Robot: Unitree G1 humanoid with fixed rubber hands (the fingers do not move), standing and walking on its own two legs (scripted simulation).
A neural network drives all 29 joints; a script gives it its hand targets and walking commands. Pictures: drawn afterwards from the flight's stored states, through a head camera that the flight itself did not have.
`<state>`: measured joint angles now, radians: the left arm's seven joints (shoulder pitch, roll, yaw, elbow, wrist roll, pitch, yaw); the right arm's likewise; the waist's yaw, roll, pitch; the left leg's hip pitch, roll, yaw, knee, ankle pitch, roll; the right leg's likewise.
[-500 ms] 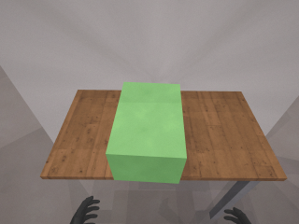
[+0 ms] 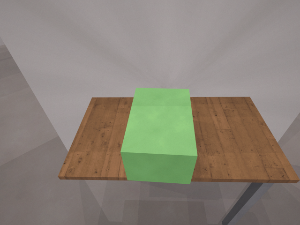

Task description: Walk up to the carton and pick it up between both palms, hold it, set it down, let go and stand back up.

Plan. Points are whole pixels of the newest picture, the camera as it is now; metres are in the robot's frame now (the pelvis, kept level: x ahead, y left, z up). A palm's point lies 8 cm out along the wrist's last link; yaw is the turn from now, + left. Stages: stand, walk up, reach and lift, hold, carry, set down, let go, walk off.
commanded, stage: stand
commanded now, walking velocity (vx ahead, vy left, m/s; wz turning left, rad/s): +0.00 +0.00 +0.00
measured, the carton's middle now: (160, 131) +0.46 +0.01 -0.01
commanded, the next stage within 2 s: none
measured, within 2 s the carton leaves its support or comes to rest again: neither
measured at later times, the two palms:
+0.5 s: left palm out of the picture -0.05 +0.26 -0.14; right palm out of the picture -0.02 -0.22 -0.14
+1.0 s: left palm out of the picture -0.03 +0.23 -0.14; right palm out of the picture -0.01 -0.21 -0.14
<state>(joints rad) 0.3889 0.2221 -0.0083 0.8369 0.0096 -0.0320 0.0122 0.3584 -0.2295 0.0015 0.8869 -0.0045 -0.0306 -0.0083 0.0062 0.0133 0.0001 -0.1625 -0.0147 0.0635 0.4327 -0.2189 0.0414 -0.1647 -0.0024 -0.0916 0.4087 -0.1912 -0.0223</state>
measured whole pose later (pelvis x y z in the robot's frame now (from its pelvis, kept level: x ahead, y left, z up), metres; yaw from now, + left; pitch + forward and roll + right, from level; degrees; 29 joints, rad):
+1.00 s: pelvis +0.00 +0.01 +0.00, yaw +0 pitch -1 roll +0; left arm 0.40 0.17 -0.03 1.03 0.00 -0.02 0.04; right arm 0.38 -0.17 0.01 1.01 0.00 -0.02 -0.03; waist 0.00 0.00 -0.01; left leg -0.18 -0.04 0.08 0.41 -0.21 0.06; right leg -0.21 -0.03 -0.08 0.43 -0.20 0.00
